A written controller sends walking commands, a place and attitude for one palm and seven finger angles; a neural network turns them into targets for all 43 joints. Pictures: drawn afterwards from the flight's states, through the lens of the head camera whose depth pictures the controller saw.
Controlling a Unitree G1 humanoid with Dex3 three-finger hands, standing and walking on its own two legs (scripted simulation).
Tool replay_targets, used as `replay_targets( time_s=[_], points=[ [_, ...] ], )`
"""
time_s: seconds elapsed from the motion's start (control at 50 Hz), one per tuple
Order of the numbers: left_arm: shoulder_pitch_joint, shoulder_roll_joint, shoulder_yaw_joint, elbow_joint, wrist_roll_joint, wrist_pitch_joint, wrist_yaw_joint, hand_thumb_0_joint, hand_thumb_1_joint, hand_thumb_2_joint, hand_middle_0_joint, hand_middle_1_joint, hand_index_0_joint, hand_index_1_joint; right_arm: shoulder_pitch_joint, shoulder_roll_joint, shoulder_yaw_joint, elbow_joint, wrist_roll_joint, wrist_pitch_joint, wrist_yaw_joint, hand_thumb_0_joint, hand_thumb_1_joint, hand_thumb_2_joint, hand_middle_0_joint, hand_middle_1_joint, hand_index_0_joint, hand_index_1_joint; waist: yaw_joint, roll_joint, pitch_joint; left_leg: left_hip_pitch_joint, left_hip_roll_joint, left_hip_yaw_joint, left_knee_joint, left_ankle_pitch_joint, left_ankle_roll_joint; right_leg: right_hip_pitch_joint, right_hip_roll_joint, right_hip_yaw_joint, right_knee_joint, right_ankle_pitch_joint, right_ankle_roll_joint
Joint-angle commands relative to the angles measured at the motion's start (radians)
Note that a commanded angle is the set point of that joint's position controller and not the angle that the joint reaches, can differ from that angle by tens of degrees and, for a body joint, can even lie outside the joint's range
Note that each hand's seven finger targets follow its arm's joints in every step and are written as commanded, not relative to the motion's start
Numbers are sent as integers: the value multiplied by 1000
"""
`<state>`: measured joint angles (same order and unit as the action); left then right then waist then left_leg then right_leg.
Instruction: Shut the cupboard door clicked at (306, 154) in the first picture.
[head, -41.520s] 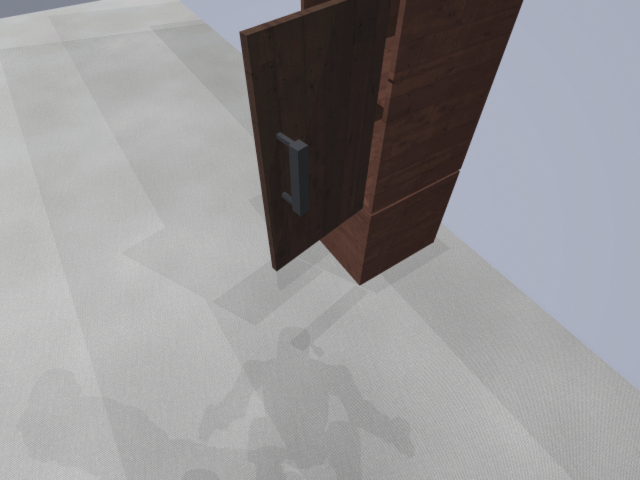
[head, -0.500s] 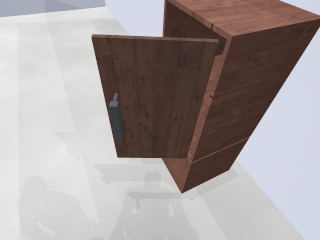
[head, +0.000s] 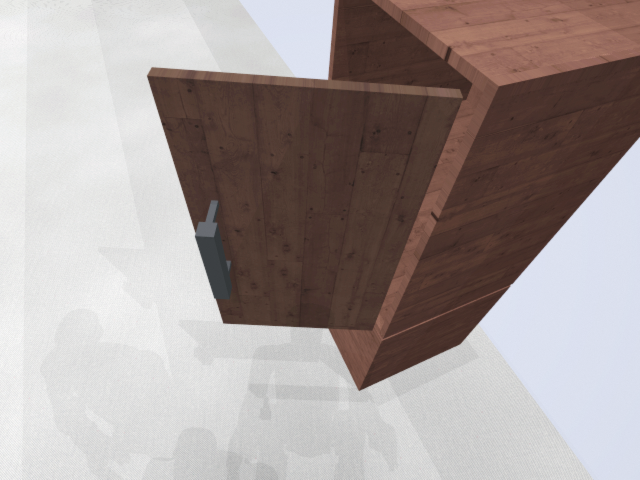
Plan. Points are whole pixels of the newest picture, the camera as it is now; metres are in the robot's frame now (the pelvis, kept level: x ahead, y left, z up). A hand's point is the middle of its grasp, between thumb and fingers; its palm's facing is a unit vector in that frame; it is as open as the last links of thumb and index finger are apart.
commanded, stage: come to a stop and stand still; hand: left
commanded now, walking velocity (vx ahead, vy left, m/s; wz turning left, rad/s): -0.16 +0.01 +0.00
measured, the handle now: (218, 252) +0.43 +0.19 -0.03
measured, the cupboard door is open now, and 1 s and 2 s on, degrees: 64 64 64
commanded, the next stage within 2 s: look again from close up in 0.78 s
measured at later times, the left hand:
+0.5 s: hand out of the picture +0.04 +0.19 -0.18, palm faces +0.00 -0.97 -0.22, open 7.4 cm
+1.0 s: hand out of the picture -0.05 +0.21 -0.17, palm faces +0.00 -0.97 -0.23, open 7.4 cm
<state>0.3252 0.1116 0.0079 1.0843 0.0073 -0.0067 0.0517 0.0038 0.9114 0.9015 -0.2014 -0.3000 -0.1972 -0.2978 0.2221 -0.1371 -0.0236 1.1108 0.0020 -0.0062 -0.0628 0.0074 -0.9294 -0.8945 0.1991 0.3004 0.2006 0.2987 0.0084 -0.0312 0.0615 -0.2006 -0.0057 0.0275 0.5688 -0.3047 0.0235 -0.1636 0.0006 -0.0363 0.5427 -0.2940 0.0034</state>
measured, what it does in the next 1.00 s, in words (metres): stands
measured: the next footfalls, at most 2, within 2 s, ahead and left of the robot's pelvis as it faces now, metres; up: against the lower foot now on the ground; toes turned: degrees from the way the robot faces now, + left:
none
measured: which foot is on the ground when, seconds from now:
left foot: down 0.00-1.00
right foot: down 0.00-1.00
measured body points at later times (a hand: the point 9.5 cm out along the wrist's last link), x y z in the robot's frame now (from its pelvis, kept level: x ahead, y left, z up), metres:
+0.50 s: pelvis -0.03 +0.01 -0.01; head -0.03 +0.01 +0.44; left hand +0.04 +0.24 -0.16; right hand +0.03 -0.25 -0.15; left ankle -0.02 +0.10 -0.74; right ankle -0.04 -0.12 -0.74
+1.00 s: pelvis -0.04 +0.01 +0.00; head -0.03 +0.02 +0.45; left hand -0.04 +0.26 -0.15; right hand -0.02 -0.23 -0.15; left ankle -0.02 +0.10 -0.74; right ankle -0.04 -0.12 -0.74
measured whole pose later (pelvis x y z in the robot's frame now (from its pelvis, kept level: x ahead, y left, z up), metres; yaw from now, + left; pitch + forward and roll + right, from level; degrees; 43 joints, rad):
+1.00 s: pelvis -0.04 +0.01 +0.00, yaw +0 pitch -1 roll +0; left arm 0.31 0.22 -0.02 1.07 0.01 -0.01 0.03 0.01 0.91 0.90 -0.20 -0.30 -0.20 -0.30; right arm 0.25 -0.20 0.01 1.08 0.00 -0.01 -0.01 0.00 -0.91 -0.89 0.20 0.30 0.20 0.30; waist 0.01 -0.01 0.03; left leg -0.22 -0.03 0.05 0.42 -0.19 0.05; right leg -0.18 -0.04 -0.03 0.43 -0.23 0.02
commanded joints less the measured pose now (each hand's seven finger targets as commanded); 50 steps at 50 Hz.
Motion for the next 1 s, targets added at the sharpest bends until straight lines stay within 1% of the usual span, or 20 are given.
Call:
replay_targets(
  time_s=[0.0,0.04,0.1,0.14,0.2,0.22,0.24,0.26,0.28,0.3,0.32,0.36,0.4,0.42,0.44,0.46,0.52,0.62,0.68,0.98],
  points=[
    [85,139,41,-54,6,-2,16,0,900,900,-200,-300,-200,-300,109,-113,-35,-44,-8,3,0,0,-900,-900,200,300,200,300,-22,53,-69,113,108,-30,-7,805,8,-10,-121,54,30,723,-21],
    [41,129,43,-79,8,5,11,0,900,900,-200,-300,-200,-300,105,-122,-44,-56,-12,5,5,0,-900,-900,200,300,200,300,-30,68,-59,137,134,-53,-48,803,30,-58,-93,43,57,520,-16],
    [-14,104,41,-118,9,16,5,0,900,900,-200,-300,-200,-300,101,-138,-47,-70,-19,-2,10,0,-900,-900,200,300,200,300,-34,136,-8,177,235,-143,-139,945,129,-167,-32,20,139,-71,10],
    [-21,100,44,-131,9,26,2,0,900,900,-200,-300,-200,-300,84,-148,-42,-87,-23,-5,7,0,-900,-900,200,300,200,300,-23,119,5,139,272,-175,-170,920,170,-167,-41,44,163,-169,5],
    [30,100,44,-130,12,17,-7,0,900,900,-200,-300,-200,-300,36,-157,-35,-96,-23,-2,9,0,-900,-900,200,300,200,300,21,105,-69,163,217,-121,-115,859,113,-72,-38,-1,-19,12,2],
    [49,136,46,-113,12,6,-5,0,900,900,-200,-300,-200,-300,26,-152,-35,-90,-17,-7,13,0,-900,-900,200,300,200,300,36,126,-119,137,172,-104,-36,798,67,23,-67,27,-134,262,0],
    [128,228,55,-83,17,-20,22,0,900,900,-200,-300,-200,-300,-61,-183,-51,-185,25,-23,32,0,-900,-900,200,300,200,300,61,-54,-186,47,125,-24,186,506,0,75,-171,137,-167,721,10],
    [60,281,53,-113,21,-29,15,0,900,900,-200,-300,-200,-300,-10,-115,-26,-226,10,-18,42,0,-900,-900,200,300,200,300,13,-179,-163,-168,-11,17,244,-46,-40,233,-305,231,-99,1118,-61],
    [21,242,41,-131,14,-37,10,0,900,900,-200,-300,-200,-300,-15,-102,-33,-208,-2,-6,45,0,-900,-900,200,300,200,300,0,-216,-181,-198,23,-24,226,-160,-16,221,-293,199,-52,1159,-119],
    [-15,222,35,-144,17,-42,14,0,900,900,-200,-300,-200,-300,-22,-133,-38,-205,-6,-1,46,0,-900,-900,200,300,200,300,-12,-257,-188,-182,35,-33,195,-153,-8,206,-265,146,-53,1081,-134],
    [-39,221,32,-164,19,-35,13,0,900,900,-200,-300,-200,-300,-9,-125,-33,-209,-4,2,49,0,-900,-900,200,300,200,300,-18,-193,-186,-149,22,-13,128,-142,-14,191,-246,122,-41,985,-136],
    [-107,269,35,-195,9,-25,8,0,900,900,-200,-300,-200,-300,25,-131,-32,-188,-8,2,53,0,-900,-900,200,300,200,300,-46,-5,-146,10,2,13,-70,91,-21,43,-189,97,-15,612,-113],
    [-109,248,30,-191,-2,-16,0,0,900,900,-200,-300,-200,-300,19,-189,-33,-192,-17,-12,50,0,-900,-900,200,300,200,300,-29,165,-98,29,117,-116,-127,324,17,-68,-99,65,-35,205,-47],
    [-90,231,25,-183,0,-13,-1,0,900,900,-200,-300,-200,-300,-10,-199,-25,-201,-20,-12,48,0,-900,-900,200,300,200,300,-6,158,-58,-41,145,-145,-151,279,38,-48,-76,59,-84,89,-35],
    [-87,224,24,-178,8,-10,-2,0,900,900,-200,-300,-200,-300,-32,-191,-20,-206,-20,-6,51,0,-900,-900,200,300,200,300,-4,77,3,-92,128,-136,-166,128,30,-66,-77,75,-133,0,-40],
    [-91,232,21,-169,11,-10,-3,0,900,900,-200,-300,-200,-300,-39,-184,-19,-204,-19,-5,52,0,-900,-900,200,300,200,300,-6,92,57,-108,106,-135,-185,68,24,-104,-88,101,-147,-33,-46],
    [-83,237,18,-160,13,-8,-13,0,900,900,-200,-300,-200,-300,-15,-212,-17,-200,-21,-11,54,0,-900,-900,200,300,200,300,-12,88,62,-121,103,-164,-260,-73,23,-98,-74,92,-146,-72,-43],
    [-45,230,14,-146,12,-9,-20,0,900,900,-200,-300,-200,-300,-6,-223,-13,-194,-22,-15,55,0,-900,-900,200,300,200,300,-9,70,-19,-96,100,-163,-290,-128,22,-61,-84,85,-153,-66,-37],
    [-37,227,9,-139,12,-12,-21,0,900,900,-200,-300,-200,-300,1,-216,-9,-182,-20,-14,55,0,-900,-900,200,300,200,300,-10,44,-12,-91,94,-153,-289,-121,20,-75,-93,94,-181,-82,-36],
    [5,220,-10,-56,4,-27,-16,0,900,900,-200,-300,-200,-300,34,-192,14,-67,-7,-29,50,0,-900,-900,200,300,200,300,-8,8,-46,0,93,-109,-236,180,15,-25,-121,98,-197,112,-31]
  ],
)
